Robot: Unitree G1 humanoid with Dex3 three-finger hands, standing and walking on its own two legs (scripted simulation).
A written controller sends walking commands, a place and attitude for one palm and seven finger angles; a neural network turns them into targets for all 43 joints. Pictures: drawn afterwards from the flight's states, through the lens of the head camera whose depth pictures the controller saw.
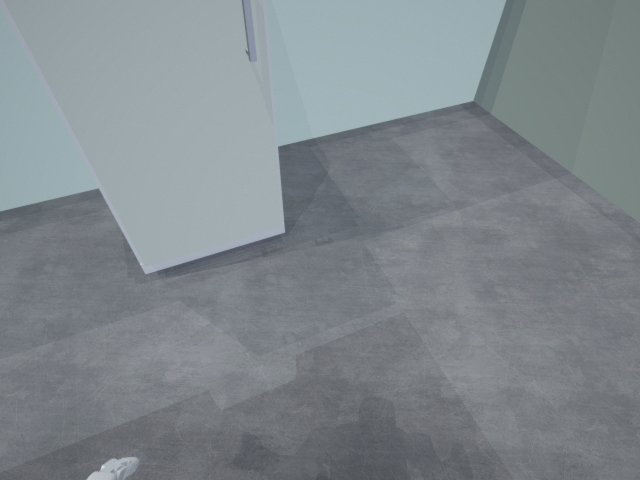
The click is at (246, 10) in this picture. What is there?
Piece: fridge door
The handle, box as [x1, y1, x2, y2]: [242, 0, 256, 61]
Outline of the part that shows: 242,0 248,47 246,48 246,52 249,56 250,61 255,61 256,55 250,0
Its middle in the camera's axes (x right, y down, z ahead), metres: -0.19 -0.58 +0.93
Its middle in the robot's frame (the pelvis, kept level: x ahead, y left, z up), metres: +1.10 +0.25 +0.17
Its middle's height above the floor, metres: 0.94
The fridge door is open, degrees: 0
